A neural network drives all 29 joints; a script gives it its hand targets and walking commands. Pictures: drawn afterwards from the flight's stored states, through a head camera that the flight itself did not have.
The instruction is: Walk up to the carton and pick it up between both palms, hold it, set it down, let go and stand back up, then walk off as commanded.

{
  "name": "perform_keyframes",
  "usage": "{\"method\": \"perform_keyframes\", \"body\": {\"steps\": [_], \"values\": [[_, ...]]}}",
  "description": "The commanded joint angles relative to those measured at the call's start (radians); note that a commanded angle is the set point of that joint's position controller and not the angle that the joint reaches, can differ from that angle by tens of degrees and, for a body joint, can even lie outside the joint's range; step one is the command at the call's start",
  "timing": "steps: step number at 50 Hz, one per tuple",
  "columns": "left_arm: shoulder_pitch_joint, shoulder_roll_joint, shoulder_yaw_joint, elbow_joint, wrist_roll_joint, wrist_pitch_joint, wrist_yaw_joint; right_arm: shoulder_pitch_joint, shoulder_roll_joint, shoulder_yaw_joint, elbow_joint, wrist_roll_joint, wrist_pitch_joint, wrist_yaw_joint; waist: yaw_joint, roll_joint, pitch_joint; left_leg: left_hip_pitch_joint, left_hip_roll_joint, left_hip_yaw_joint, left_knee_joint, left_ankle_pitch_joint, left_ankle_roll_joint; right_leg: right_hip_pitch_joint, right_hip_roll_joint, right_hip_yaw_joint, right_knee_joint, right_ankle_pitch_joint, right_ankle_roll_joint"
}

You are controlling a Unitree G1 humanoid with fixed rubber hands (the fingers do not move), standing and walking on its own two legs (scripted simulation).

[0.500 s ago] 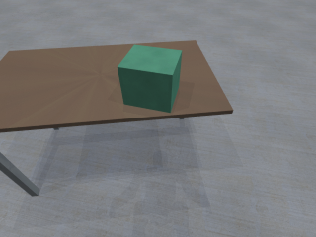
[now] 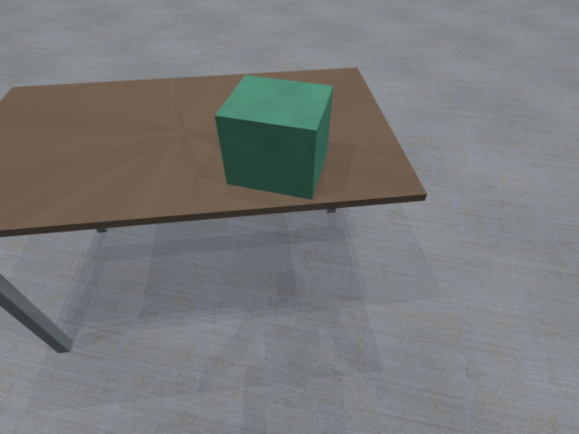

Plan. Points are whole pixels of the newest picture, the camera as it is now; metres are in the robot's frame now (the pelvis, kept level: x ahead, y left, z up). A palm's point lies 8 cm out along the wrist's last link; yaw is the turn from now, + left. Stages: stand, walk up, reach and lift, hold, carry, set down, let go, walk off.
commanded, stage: stand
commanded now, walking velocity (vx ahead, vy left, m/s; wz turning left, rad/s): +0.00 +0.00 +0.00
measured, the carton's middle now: (278, 136) +0.76 +0.03 +0.00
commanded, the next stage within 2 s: none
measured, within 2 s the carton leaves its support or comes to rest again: neither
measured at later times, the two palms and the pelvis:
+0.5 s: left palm out of the picture +0.06 +0.29 -0.12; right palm out of the picture +0.07 -0.29 -0.12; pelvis +0.00 +0.00 +0.00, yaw -1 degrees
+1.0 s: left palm out of the picture +0.08 +0.29 -0.12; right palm out of the picture +0.08 -0.29 -0.13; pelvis +0.01 +0.00 +0.00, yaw +0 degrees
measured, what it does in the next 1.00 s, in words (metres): stands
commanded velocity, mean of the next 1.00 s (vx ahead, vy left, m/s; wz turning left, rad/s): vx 0.00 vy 0.00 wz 0.00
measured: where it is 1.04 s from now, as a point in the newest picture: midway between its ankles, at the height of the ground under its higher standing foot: outside the picture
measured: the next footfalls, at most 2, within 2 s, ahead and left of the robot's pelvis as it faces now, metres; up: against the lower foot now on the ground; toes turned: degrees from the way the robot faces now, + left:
none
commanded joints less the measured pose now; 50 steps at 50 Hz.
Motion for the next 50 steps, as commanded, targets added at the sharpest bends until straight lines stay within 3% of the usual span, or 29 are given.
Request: {"method": "perform_keyframes", "body": {"steps": [1, 2, 6, 7, 8, 10, 14, 16, 17, 19, 21, 22, 24, 27, 28, 29, 30, 31, 32, 33, 36, 38, 40, 43, 44, 45, 46, 47, 50], "values": [[-0.004, 0.242, 0.042, -0.062, -0.003, -0.007, 0.014, -0.052, -0.225, -0.040, -0.060, 0.013, -0.026, -0.012, 0.008, 0.029, -0.044, 0.009, 0.081, -0.056, -0.056, 0.072, 0.051, -0.069, -0.083, 0.060, -0.083, 0.091, -0.037], [-0.028, 0.229, 0.033, -0.052, 0.002, -0.014, 0.014, -0.049, -0.208, -0.031, -0.071, -0.001, -0.026, -0.008, 0.008, -0.024, -0.091, 0.062, 0.088, -0.050, -0.067, 0.046, 0.047, -0.078, -0.096, 0.074, -0.076, 0.077, -0.041], [-0.044, 0.229, 0.036, -0.057, 0.002, -0.012, 0.015, -0.072, -0.259, -0.054, -0.057, 0.002, -0.015, -0.018, 0.006, 0.010, -0.087, 0.039, 0.077, -0.050, -0.057, 0.085, 0.047, -0.047, -0.092, 0.050, -0.078, 0.145, -0.045], [-0.006, 0.251, 0.041, -0.070, -0.006, -0.023, 0.020, -0.047, -0.241, -0.052, -0.067, 0.000, -0.018, -0.011, 0.022, -0.037, -0.076, 0.060, 0.096, -0.069, -0.072, 0.127, 0.043, -0.061, -0.087, 0.044, -0.072, 0.149, -0.048], [-0.035, 0.212, 0.036, -0.068, 0.003, -0.015, 0.018, -0.071, -0.250, -0.041, -0.069, 0.002, -0.027, -0.009, -0.004, -0.035, -0.067, 0.065, 0.090, -0.052, -0.049, 0.108, 0.042, -0.087, -0.089, 0.046, -0.081, 0.149, -0.040], [-0.046, 0.207, 0.030, -0.067, -0.008, -0.012, 0.008, -0.071, -0.245, -0.043, -0.055, 0.000, -0.021, -0.011, 0.024, 0.005, -0.095, 0.050, 0.101, -0.071, -0.053, 0.132, 0.059, -0.056, -0.104, 0.047, -0.068, 0.125, -0.047], [-0.059, 0.216, 0.038, -0.057, 0.000, -0.011, 0.015, -0.077, -0.247, -0.049, -0.074, 0.003, -0.017, -0.017, -0.003, -0.003, -0.078, 0.054, 0.094, -0.067, -0.055, 0.071, 0.051, -0.079, -0.095, 0.062, -0.075, 0.093, -0.048], [-0.023, 0.218, 0.033, -0.065, 0.002, -0.008, 0.011, -0.070, -0.239, -0.046, -0.054, 0.007, -0.018, -0.015, 0.015, 0.024, -0.057, 0.016, 0.092, -0.064, -0.067, 0.046, 0.055, -0.062, -0.094, 0.058, -0.076, 0.124, -0.043], [-0.024, 0.255, 0.047, -0.053, 0.003, -0.007, 0.015, -0.067, -0.191, -0.026, -0.062, 0.009, -0.022, -0.004, -0.018, -0.013, -0.059, 0.035, 0.091, -0.066, -0.092, -0.026, 0.048, -0.082, -0.084, 0.058, -0.073, 0.067, -0.042], [-0.010, 0.218, 0.038, -0.064, -0.003, -0.008, 0.014, -0.066, -0.226, -0.043, -0.066, -0.001, -0.025, -0.014, 0.014, 0.023, -0.094, 0.055, 0.090, -0.061, -0.070, 0.015, 0.055, -0.080, -0.102, 0.078, -0.093, 0.095, -0.055], [-0.036, 0.228, 0.039, -0.066, 0.001, -0.011, 0.010, -0.078, -0.226, -0.044, -0.039, -0.001, -0.017, -0.008, 0.008, -0.003, -0.066, 0.041, 0.093, -0.067, -0.078, 0.017, 0.051, -0.095, -0.091, 0.054, -0.079, 0.076, -0.045], [-0.019, 0.217, 0.037, -0.059, -0.005, -0.007, 0.009, -0.069, -0.251, -0.056, -0.047, 0.006, -0.017, -0.015, 0.008, 0.053, -0.126, 0.042, 0.089, -0.070, -0.077, 0.004, 0.058, -0.025, -0.096, 0.050, -0.064, 0.103, -0.039], [-0.026, 0.202, 0.033, -0.066, 0.006, -0.014, 0.011, -0.073, -0.237, -0.044, -0.058, -0.001, -0.026, -0.013, 0.014, 0.067, -0.112, 0.033, 0.082, -0.065, -0.076, -0.015, 0.051, -0.036, -0.092, 0.070, -0.069, 0.111, -0.053], [-0.017, 0.233, 0.036, -0.058, -0.006, -0.005, 0.012, -0.094, -0.249, -0.053, -0.063, -0.004, -0.021, -0.016, 0.027, 0.036, -0.024, 0.024, 0.078, -0.041, -0.078, 0.068, 0.044, -0.090, -0.088, 0.066, -0.077, 0.102, -0.042], [-0.007, 0.281, 0.052, -0.036, 0.010, -0.002, 0.023, -0.033, -0.207, -0.042, -0.043, 0.000, -0.020, -0.004, 0.006, -0.040, -0.028, 0.009, 0.097, -0.082, -0.080, 0.074, 0.046, -0.082, -0.084, 0.041, -0.050, 0.103, -0.045], [0.000, 0.214, 0.037, -0.058, 0.004, 0.000, 0.019, -0.080, -0.272, -0.049, -0.058, 0.016, -0.034, -0.010, 0.021, 0.044, -0.059, 0.019, 0.086, -0.065, -0.071, 0.060, 0.055, -0.083, -0.098, 0.071, -0.078, 0.142, -0.048], [-0.018, 0.221, 0.040, -0.062, 0.000, -0.007, 0.012, -0.067, -0.267, -0.054, -0.041, 0.008, -0.026, -0.013, 0.017, -0.056, -0.070, 0.032, 0.084, -0.080, -0.074, 0.041, 0.045, -0.081, -0.093, 0.046, -0.058, 0.125, -0.041], [0.001, 0.227, 0.048, -0.064, -0.004, -0.016, 0.008, -0.087, -0.270, -0.059, -0.062, 0.012, -0.030, -0.016, 0.027, -0.032, -0.125, 0.094, 0.092, -0.060, -0.059, 0.072, 0.051, -0.090, -0.086, 0.041, -0.063, 0.122, -0.037], [-0.019, 0.257, 0.047, -0.045, -0.002, -0.015, 0.016, -0.057, -0.253, -0.052, -0.061, 0.000, -0.023, -0.006, -0.003, -0.012, -0.056, 0.063, 0.082, -0.051, -0.058, 0.068, 0.041, -0.123, -0.091, 0.075, -0.069, 0.134, -0.044], [-0.062, 0.235, 0.044, -0.069, 0.005, -0.013, 0.015, -0.092, -0.237, -0.045, -0.058, -0.002, -0.024, -0.014, 0.010, -0.062, -0.070, 0.063, 0.091, -0.049, -0.050, 0.102, 0.049, -0.096, -0.099, 0.057, -0.073, 0.162, -0.041], [-0.029, 0.226, 0.049, -0.075, 0.001, -0.018, 0.013, -0.065, -0.260, -0.058, -0.045, -0.002, -0.026, -0.008, 0.019, 0.043, -0.126, 0.066, 0.091, -0.037, -0.038, 0.141, 0.048, -0.058, -0.106, 0.070, -0.048, 0.210, -0.046], [0.009, 0.222, 0.039, -0.061, -0.006, -0.015, 0.012, -0.038, -0.246, -0.048, -0.036, 0.004, -0.022, -0.008, 0.009, 0.052, -0.113, 0.095, 0.098, -0.053, -0.047, 0.148, 0.062, -0.059, -0.101, 0.072, -0.071, 0.192, -0.045], [-0.003, 0.223, 0.037, -0.078, -0.002, -0.019, 0.018, -0.038, -0.202, -0.039, -0.066, 0.011, -0.023, -0.007, -0.007, -0.071, -0.131, 0.087, 0.098, -0.065, -0.044, 0.205, 0.061, -0.084, -0.086, 0.049, -0.047, 0.204, -0.044], [-0.034, 0.239, 0.030, -0.071, 0.000, -0.026, 0.015, -0.074, -0.243, -0.043, -0.053, -0.002, -0.021, -0.001, 0.006, 0.042, -0.127, 0.108, 0.091, -0.038, -0.040, 0.227, 0.039, -0.082, -0.094, 0.050, -0.046, 0.235, -0.040], [-0.032, 0.234, 0.043, -0.059, 0.001, -0.023, 0.017, -0.094, -0.207, -0.036, -0.069, 0.003, -0.022, -0.003, 0.008, -0.092, -0.120, 0.093, 0.101, -0.053, -0.012, 0.266, 0.050, -0.071, -0.085, 0.026, -0.035, 0.247, -0.036], [-0.026, 0.247, 0.035, -0.083, -0.007, -0.019, 0.019, -0.062, -0.223, -0.033, -0.064, 0.001, -0.016, -0.001, 0.004, -0.095, -0.136, 0.071, 0.102, -0.054, -0.017, 0.228, 0.052, -0.041, -0.100, 0.037, -0.043, 0.262, -0.047], [0.000, 0.206, 0.026, -0.068, -0.006, -0.020, 0.018, -0.035, -0.222, -0.039, -0.056, 0.004, -0.016, -0.007, 0.003, 0.028, -0.138, 0.069, 0.085, -0.035, -0.029, 0.210, 0.046, -0.017, -0.108, 0.061, -0.053, 0.253, -0.038], [-0.041, 0.206, 0.028, -0.078, -0.007, -0.022, 0.012, -0.056, -0.252, -0.039, -0.039, 0.008, -0.019, -0.018, 0.001, -0.014, -0.106, 0.066, 0.090, -0.048, -0.046, 0.208, 0.049, -0.052, -0.107, 0.049, -0.073, 0.231, -0.031], [-0.011, 0.238, 0.042, -0.051, -0.008, -0.023, 0.022, -0.066, -0.237, -0.038, -0.074, 0.003, -0.016, -0.015, 0.016, 0.002, -0.120, 0.074, 0.107, -0.057, -0.022, 0.197, 0.056, -0.011, -0.123, 0.054, -0.063, 0.277, -0.038]]}}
